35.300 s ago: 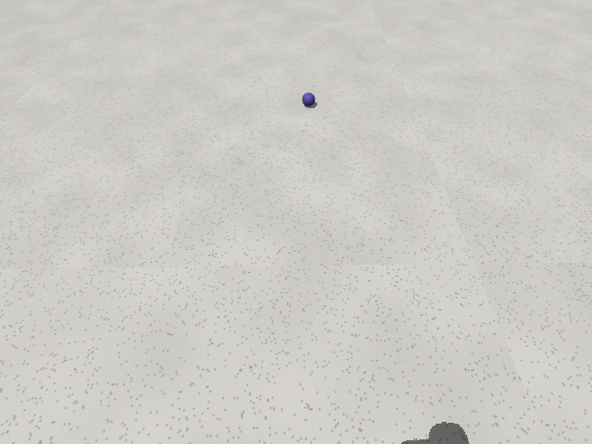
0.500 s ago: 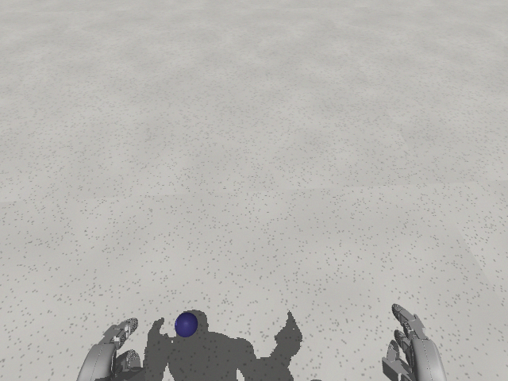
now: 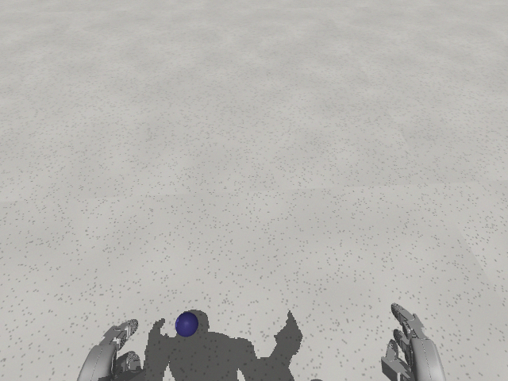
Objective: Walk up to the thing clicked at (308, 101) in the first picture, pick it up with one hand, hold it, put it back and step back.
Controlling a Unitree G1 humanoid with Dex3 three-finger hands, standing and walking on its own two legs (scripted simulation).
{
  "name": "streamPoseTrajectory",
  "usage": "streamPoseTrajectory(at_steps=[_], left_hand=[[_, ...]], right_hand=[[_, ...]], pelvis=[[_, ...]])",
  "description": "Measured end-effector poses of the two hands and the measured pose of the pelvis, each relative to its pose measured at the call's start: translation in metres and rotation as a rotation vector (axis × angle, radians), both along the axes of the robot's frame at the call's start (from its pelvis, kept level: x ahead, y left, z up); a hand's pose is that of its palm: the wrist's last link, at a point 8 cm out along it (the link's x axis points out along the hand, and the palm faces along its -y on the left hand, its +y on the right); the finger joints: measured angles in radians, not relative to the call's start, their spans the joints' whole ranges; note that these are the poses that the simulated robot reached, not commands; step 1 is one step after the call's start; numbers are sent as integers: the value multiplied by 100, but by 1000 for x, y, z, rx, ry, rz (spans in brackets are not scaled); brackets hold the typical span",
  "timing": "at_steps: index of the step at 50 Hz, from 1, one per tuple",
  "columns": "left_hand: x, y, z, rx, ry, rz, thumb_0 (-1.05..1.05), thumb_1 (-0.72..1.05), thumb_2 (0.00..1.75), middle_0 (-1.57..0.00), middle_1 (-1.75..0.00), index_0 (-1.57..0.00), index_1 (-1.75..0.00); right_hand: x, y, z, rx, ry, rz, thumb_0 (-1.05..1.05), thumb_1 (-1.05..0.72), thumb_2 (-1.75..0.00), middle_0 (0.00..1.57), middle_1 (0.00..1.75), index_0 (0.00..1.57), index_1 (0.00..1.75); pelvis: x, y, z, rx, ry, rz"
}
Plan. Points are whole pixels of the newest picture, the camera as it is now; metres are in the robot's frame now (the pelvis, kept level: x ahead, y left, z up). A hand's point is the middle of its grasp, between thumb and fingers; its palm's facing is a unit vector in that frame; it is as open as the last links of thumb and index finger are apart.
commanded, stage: home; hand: left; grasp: from above
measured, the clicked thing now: (186, 324) +0.43 +0.24 -0.67
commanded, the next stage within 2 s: stand in 0.62 s
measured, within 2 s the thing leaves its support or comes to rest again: neither
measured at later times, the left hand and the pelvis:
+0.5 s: hand (142, 372) +0.17 +0.18 -0.05, palm faces +0.05 -0.98 -0.20, open 7.4 cm; pelvis +0.01 +0.00 +0.00, yaw +0 degrees
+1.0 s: hand out of the picture +0.11 +0.24 -0.11, palm faces +0.04 -0.94 -0.33, open 7.4 cm; pelvis -0.01 +0.01 +0.03, yaw +0 degrees
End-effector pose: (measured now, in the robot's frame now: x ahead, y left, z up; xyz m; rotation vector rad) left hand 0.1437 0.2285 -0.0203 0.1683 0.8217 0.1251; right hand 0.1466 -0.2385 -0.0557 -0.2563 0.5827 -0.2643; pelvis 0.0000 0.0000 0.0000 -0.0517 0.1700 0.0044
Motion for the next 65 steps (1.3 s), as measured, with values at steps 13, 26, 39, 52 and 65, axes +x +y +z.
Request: streamPoseTrajectory(at_steps=[13, 26, 39, 52, 65], left_hand=[[3, 0, 0, 0, -1, -1, 2, 90, 90, -20, -30, -20, -29], [6, 0, 0, -2, -4, 3, 2, 90, 90, -20, -30, -20, -29], [10, 12, -14, 75, -36, -35, 1, 90, 90, -20, -30, -20, -30], [-62, 63, -54, 129, 255, 67, 1, 90, 90, -20, -30, -20, -30], [-128, 63, -53, 93, 453, 130, 1, 90, 90, -20, -30, -20, -30]], right_hand=[[2, -2, -1, -3, 6, -3, 1, -90, -90, 20, 30, 20, 30], [6, -1, 0, -2, 7, -5, 1, -90, -90, 20, 30, 20, 30], [2, -1, -11, -45, 158, 100, 1, -90, -90, 20, 30, 20, 30], [-55, -29, -13, -10, 502, 36, 1, -90, -90, 20, 30, 20, 30], [-90, -17, -11, 45, 628, -11, 1, -90, -90, 20, 30, 20, 30]], pelvis=[[2, 0, 0, 0, 5, -1], [6, 0, 0, -1, 7, 1], [0, 2, 6, 17, -66, 0], [-5, 10, 35, 42, -184, 2], [-8, 14, 57, 44, -245, 14]])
